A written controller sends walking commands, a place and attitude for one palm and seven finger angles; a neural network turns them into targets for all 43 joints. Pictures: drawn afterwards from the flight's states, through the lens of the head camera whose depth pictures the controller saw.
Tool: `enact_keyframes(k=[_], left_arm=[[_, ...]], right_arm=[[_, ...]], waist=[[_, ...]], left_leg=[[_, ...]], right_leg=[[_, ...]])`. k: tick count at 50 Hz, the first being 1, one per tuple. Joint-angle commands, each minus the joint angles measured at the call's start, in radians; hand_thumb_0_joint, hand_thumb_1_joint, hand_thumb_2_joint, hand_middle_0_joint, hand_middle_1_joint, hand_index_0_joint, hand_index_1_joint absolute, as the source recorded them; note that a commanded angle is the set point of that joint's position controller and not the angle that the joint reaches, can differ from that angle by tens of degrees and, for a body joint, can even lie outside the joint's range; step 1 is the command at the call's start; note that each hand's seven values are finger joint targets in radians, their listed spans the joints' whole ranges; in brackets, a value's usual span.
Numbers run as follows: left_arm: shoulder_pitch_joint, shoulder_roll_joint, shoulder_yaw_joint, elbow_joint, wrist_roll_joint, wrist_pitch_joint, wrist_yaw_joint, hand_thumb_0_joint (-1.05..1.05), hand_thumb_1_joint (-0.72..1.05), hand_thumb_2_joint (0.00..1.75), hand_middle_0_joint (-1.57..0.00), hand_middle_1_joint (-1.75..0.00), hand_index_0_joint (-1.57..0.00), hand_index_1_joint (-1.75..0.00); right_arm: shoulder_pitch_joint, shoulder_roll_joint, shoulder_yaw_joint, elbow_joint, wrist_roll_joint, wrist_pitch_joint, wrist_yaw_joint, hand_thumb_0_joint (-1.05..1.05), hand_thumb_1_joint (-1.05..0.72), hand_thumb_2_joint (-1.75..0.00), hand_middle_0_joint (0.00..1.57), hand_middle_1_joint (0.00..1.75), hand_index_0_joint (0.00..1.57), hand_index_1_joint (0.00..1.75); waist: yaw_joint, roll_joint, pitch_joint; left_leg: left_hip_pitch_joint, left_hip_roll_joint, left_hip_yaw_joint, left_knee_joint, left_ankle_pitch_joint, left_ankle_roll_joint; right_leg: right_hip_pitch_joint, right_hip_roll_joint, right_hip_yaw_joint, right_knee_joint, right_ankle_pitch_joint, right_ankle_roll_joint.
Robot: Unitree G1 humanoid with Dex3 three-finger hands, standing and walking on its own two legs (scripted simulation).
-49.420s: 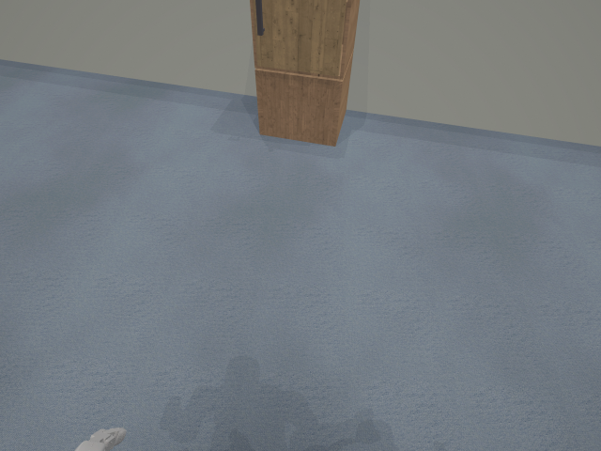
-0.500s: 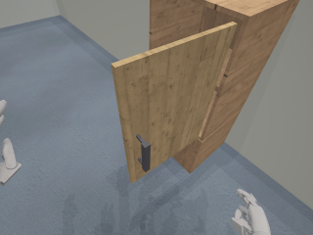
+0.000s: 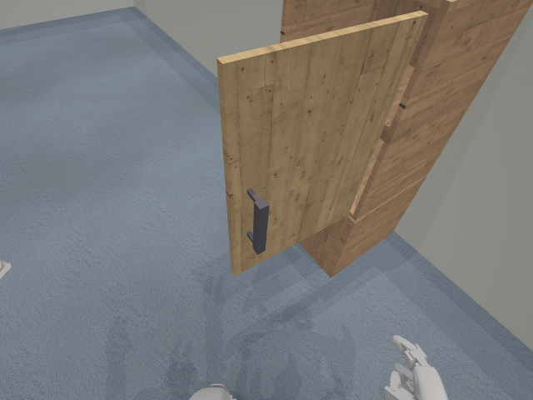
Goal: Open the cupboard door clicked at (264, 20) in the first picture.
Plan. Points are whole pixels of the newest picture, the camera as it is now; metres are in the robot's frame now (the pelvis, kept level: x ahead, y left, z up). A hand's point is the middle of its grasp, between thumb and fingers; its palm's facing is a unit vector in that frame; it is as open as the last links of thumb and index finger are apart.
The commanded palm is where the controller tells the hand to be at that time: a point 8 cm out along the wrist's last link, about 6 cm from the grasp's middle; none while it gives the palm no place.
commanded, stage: step back with the hand held close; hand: left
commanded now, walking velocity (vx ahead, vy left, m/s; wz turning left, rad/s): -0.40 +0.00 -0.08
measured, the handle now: (255, 222) +0.47 +0.06 -0.08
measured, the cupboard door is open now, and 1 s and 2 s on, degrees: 86 86 86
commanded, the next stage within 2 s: stop stepping back and stand still in 0.28 s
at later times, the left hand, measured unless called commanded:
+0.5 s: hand out of the picture +0.10 +0.24 +0.18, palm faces +0.26 -0.81 -0.52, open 7.4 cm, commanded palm +0.05 +0.28 +0.20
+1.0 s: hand out of the picture +0.04 +0.22 +0.18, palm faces +0.32 -0.81 -0.50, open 7.4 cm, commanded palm -0.02 +0.27 +0.20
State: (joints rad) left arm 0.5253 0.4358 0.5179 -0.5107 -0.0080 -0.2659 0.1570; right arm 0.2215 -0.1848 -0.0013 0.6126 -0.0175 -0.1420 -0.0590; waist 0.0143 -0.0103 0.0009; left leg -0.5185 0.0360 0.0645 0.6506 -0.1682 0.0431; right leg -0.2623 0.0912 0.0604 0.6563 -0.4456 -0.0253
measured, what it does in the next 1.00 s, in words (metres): walks backwards: left foot, then right foot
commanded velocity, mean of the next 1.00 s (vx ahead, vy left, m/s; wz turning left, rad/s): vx -0.02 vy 0.05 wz -0.01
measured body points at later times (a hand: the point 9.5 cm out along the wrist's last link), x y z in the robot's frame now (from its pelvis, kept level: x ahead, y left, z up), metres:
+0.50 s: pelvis -0.12 -0.01 +0.03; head -0.09 +0.02 +0.48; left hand +0.08 +0.28 +0.21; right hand +0.05 -0.24 -0.04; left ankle -0.02 +0.09 -0.72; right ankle -0.20 -0.11 -0.68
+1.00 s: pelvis -0.19 -0.02 +0.02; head -0.19 -0.01 +0.47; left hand +0.01 +0.27 +0.20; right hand -0.08 -0.29 -0.07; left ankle -0.19 +0.10 -0.72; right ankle -0.22 -0.11 -0.72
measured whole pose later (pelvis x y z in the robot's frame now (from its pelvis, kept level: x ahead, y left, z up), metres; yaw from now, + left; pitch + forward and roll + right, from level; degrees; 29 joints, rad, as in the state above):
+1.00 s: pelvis -0.19 -0.02 +0.02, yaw -6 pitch +0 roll +1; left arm 0.58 0.43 0.42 -0.45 -0.02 -0.19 0.15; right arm 0.26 -0.23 -0.02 0.65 0.01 -0.13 -0.08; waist -0.03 -0.04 -0.02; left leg -0.22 0.02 0.09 0.53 -0.30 0.00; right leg -0.23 0.00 -0.04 0.58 -0.35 -0.03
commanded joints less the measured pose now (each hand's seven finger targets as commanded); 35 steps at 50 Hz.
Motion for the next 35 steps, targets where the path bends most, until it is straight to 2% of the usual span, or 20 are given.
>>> enact_keyframes(k=[1, 3, 6, 7, 8, 9, 10, 11, 12, 17, 20, 23, 25, 26, 27, 28, 29, 30, 31, 35], left_arm=[[-0.121, 0.178, 0.019, -0.177, -0.014, -0.065, 0.012, 0.0, 0.9, 0.9, -0.2, -0.3, -0.2, -0.3], [-0.128, 0.21, 0.03, -0.192, -0.002, -0.054, 0.023, 0.0, 0.9, 0.9, -0.2, -0.3, -0.2, -0.3], [-0.057, 0.24, 0.063, -0.234, -0.007, -0.026, 0.016, 0.0, 0.9, 0.9, -0.2, -0.3, -0.2, -0.3], [-0.05, 0.234, 0.063, -0.243, -0.014, -0.024, 0.013, 0.0, 0.9, 0.9, -0.2, -0.3, -0.2, -0.3], [-0.044, 0.232, 0.062, -0.268, -0.02, -0.024, 0.01, 0.0, 0.9, 0.9, -0.2, -0.3, -0.2, -0.3], [-0.034, 0.251, 0.084, -0.293, -0.017, -0.02, 0.008, 0.0, 0.9, 0.9, -0.2, -0.3, -0.2, -0.3], [-0.01, 0.245, 0.084, -0.3, -0.018, -0.02, 0.003, 0.0, 0.9, 0.9, -0.2, -0.3, -0.2, -0.3], [0.029, 0.237, 0.084, -0.286, -0.025, -0.025, -0.003, 0.0, 0.9, 0.9, -0.2, -0.3, -0.2, -0.3], [0.082, 0.224, 0.091, -0.276, -0.034, -0.023, -0.009, 0.0, 0.9, 0.9, -0.2, -0.3, -0.2, -0.3], [0.125, 0.154, 0.047, -0.275, -0.049, 0.035, -0.016, 0.0, 0.9, 0.9, -0.2, -0.3, -0.2, -0.3], [0.11, 0.148, 0.037, -0.238, -0.055, 0.067, -0.006, 0.0, 0.9, 0.9, -0.2, -0.3, -0.2, -0.3], [0.095, 0.164, 0.038, -0.233, -0.056, 0.088, 0.019, 0.0, 0.9, 0.9, -0.2, -0.3, -0.2, -0.3], [0.058, 0.173, 0.032, -0.267, -0.046, 0.081, 0.025, 0.0, 0.9, 0.9, -0.2, -0.3, -0.2, -0.3], [0.043, 0.189, 0.037, -0.273, -0.039, 0.078, 0.027, 0.0, 0.9, 0.9, -0.2, -0.3, -0.2, -0.3], [0.029, 0.214, 0.044, -0.277, -0.037, 0.075, 0.026, 0.0, 0.9, 0.9, -0.2, -0.3, -0.2, -0.3], [0.018, 0.265, 0.068, -0.307, -0.037, 0.07, 0.028, 0.0, 0.9, 0.9, -0.2, -0.3, -0.2, -0.3], [-0.03, 0.297, 0.098, -0.338, -0.032, 0.051, 0.039, 0.0, 0.9, 0.9, -0.2, -0.3, -0.2, -0.3], [-0.068, 0.291, 0.092, -0.322, -0.026, 0.032, 0.04, 0.0, 0.9, 0.9, -0.2, -0.3, -0.2, -0.3], [-0.046, 0.203, 0.04, -0.234, -0.036, 0.037, 0.029, 0.0, 0.9, 0.9, -0.2, -0.3, -0.2, -0.3], [-0.044, 0.174, 0.013, -0.128, -0.016, 0.023, 0.028, 0.0, 0.9, 0.9, -0.2, -0.3, -0.2, -0.3]], right_arm=[[-0.104, -0.128, -0.053, -0.1, 0.008, -0.047, -0.001, 0.0, -0.9, -0.9, 0.2, 0.3, 0.2, 0.3], [-0.126, -0.131, -0.062, -0.117, 0.025, -0.041, -0.007, 0.0, -0.9, -0.9, 0.2, 0.3, 0.2, 0.3], [-0.15, -0.119, -0.037, -0.139, 0.023, -0.024, -0.021, 0.0, -0.9, -0.9, 0.2, 0.3, 0.2, 0.3], [-0.156, -0.123, -0.028, -0.135, 0.02, -0.015, -0.028, 0.0, -0.9, -0.9, 0.2, 0.3, 0.2, 0.3], [-0.158, -0.139, -0.029, -0.133, 0.023, -0.01, -0.035, 0.0, -0.9, -0.9, 0.2, 0.3, 0.2, 0.3], [-0.168, -0.16, -0.045, -0.132, 0.022, -0.006, -0.036, 0.0, -0.9, -0.9, 0.2, 0.3, 0.2, 0.3], [-0.134, -0.15, -0.05, -0.133, 0.018, -0.011, -0.026, 0.0, -0.9, -0.9, 0.2, 0.3, 0.2, 0.3], [-0.111, -0.146, -0.06, -0.141, 0.016, -0.023, -0.012, 0.0, -0.9, -0.9, 0.2, 0.3, 0.2, 0.3], [-0.111, -0.146, -0.064, -0.145, 0.006, -0.034, -0.007, 0.0, -0.9, -0.9, 0.2, 0.3, 0.2, 0.3], [-0.106, -0.156, -0.071, -0.135, 0.013, -0.036, 0.015, 0.0, -0.9, -0.9, 0.2, 0.3, 0.2, 0.3], [-0.116, -0.158, -0.064, -0.137, 0.005, -0.036, -0.001, 0.0, -0.9, -0.9, 0.2, 0.3, 0.2, 0.3], [-0.118, -0.156, -0.048, -0.155, 0.014, -0.033, -0.015, 0.0, -0.9, -0.9, 0.2, 0.3, 0.2, 0.3], [-0.134, -0.155, -0.042, -0.169, 0.012, -0.028, -0.026, 0.0, -0.9, -0.9, 0.2, 0.3, 0.2, 0.3], [-0.133, -0.146, -0.042, -0.17, 0.013, -0.022, -0.025, 0.0, -0.9, -0.9, 0.2, 0.3, 0.2, 0.3], [-0.133, -0.13, -0.044, -0.17, 0.013, -0.012, -0.022, 0.0, -0.9, -0.9, 0.2, 0.3, 0.2, 0.3], [-0.14, -0.127, -0.036, -0.157, 0.008, -0.007, -0.022, 0.0, -0.9, -0.9, 0.2, 0.3, 0.2, 0.3], [-0.148, -0.144, -0.028, -0.141, -0.007, -0.012, -0.018, 0.0, -0.9, -0.9, 0.2, 0.3, 0.2, 0.3], [-0.11, -0.136, -0.023, -0.119, -0.006, -0.018, -0.01, 0.0, -0.9, -0.9, 0.2, 0.3, 0.2, 0.3], [-0.067, -0.129, -0.034, -0.097, 0.015, -0.023, -0.01, 0.0, -0.9, -0.9, 0.2, 0.3, 0.2, 0.3], [-0.102, -0.132, -0.033, -0.09, 0.012, -0.035, -0.035, 0.0, -0.9, -0.9, 0.2, 0.3, 0.2, 0.3]], waist=[[-0.037, -0.108, -0.093], [-0.018, -0.182, -0.216], [-0.013, -0.113, -0.192], [-0.02, -0.049, -0.171], [-0.021, 0.08, -0.184], [-0.004, 0.222, -0.215], [0.0, 0.271, -0.279], [0.005, 0.276, -0.309], [0.013, 0.284, -0.312], [-0.007, 0.165, -0.218], [-0.015, 0.166, -0.14], [-0.019, 0.202, -0.114], [-0.019, 0.246, -0.103], [-0.025, 0.17, -0.089], [-0.034, -0.006, -0.085], [-0.008, -0.187, -0.053], [0.0, -0.141, -0.02], [-0.018, -0.166, -0.063], [-0.037, -0.129, -0.1], [-0.026, -0.029, -0.008]], left_leg=[[0.259, 0.004, -0.02, 0.013, -0.041, -0.058], [0.197, -0.054, -0.024, 0.123, -0.142, -0.054], [0.169, -0.044, -0.046, -0.005, -0.132, -0.046], [0.203, -0.043, -0.038, -0.117, -0.016, -0.048], [0.294, -0.008, -0.057, -0.213, 0.308, -0.039], [0.401, 0.09, -0.143, -0.236, 0.688, -0.017], [0.488, 0.191, -0.195, -0.247, 0.942, 0.012], [0.548, 0.257, -0.222, -0.242, 1.026, 0.046], [0.545, 0.28, -0.234, -0.237, 1.068, 0.059], [0.5, 0.27, -0.152, -0.298, 0.823, 0.077], [0.357, 0.26, -0.142, -0.397, 0.398, 0.083], [0.197, 0.198, -0.12, -0.531, -0.299, 0.045], [0.101, 0.12, -0.073, -0.508, -0.471, -0.001], [0.112, 0.055, -0.018, -0.391, -0.443, -0.032], [0.17, -0.016, 0.022, -0.134, -0.347, -0.06], [0.176, -0.056, -0.041, 0.18, -0.226, -0.069], [0.067, -0.033, -0.1, 0.328, -0.191, -0.06], [-0.011, -0.016, -0.098, 0.391, -0.182, -0.07], [-0.016, -0.016, -0.092, 0.391, -0.131, -0.07], [0.08, -0.003, -0.013, 0.095, -0.141, -0.038]], right_leg=[[-0.145, -0.311, 0.326, -0.336, 0.616, -0.073], [0.048, -0.313, 0.272, -0.263, 1.076, 0.003], [0.112, -0.294, 0.214, -0.194, 1.126, -0.056], [0.107, -0.245, 0.162, -0.162, 1.106, -0.038], [0.076, -0.169, 0.103, -0.126, 1.006, 0.007], [0.017, -0.089, 0.047, -0.07, 0.72, 0.041], [-0.011, -0.043, 0.011, 0.031, 0.305, 0.042], [-0.069, -0.029, 0.018, 0.11, 0.038, 0.032], [-0.092, -0.024, 0.0, 0.172, -0.039, 0.029], [-0.134, -0.032, -0.059, 0.242, 0.037, 0.052], [-0.076, -0.048, -0.076, 0.22, -0.012, 0.06], [0.083, -0.038, -0.144, 0.021, -0.046, 0.042], [0.225, -0.023, -0.198, -0.162, -0.009, 0.022], [0.201, -0.06, -0.155, -0.297, -0.021, 0.003], [0.055, -0.206, 0.052, -0.457, -0.134, -0.051], [-0.161, -0.424, 0.362, -0.596, -0.253, -0.141], [-0.164, -0.503, 0.398, -0.584, -0.022, -0.194], [-0.062, -0.503, 0.348, -0.526, 0.066, -0.193], [0.022, -0.404, 0.222, -0.453, 0.127, -0.129], [-0.004, -0.345, 0.106, -0.398, 0.166, -0.096]])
